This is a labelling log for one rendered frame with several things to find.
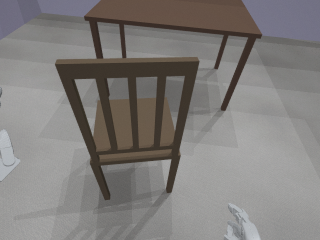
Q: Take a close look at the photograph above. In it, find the table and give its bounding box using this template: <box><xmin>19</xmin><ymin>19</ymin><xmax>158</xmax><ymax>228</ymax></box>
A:
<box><xmin>84</xmin><ymin>0</ymin><xmax>262</xmax><ymax>111</ymax></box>

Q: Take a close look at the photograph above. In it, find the left robot hand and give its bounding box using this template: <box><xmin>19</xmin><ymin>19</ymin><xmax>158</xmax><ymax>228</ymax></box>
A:
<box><xmin>0</xmin><ymin>87</ymin><xmax>20</xmax><ymax>182</ymax></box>

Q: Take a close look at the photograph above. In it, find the right robot hand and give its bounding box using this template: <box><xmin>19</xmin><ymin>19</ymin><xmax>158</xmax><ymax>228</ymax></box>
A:
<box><xmin>224</xmin><ymin>203</ymin><xmax>261</xmax><ymax>240</ymax></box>

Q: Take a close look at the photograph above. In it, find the chair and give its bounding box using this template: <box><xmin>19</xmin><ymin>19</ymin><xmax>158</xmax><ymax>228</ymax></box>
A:
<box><xmin>55</xmin><ymin>57</ymin><xmax>200</xmax><ymax>200</ymax></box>

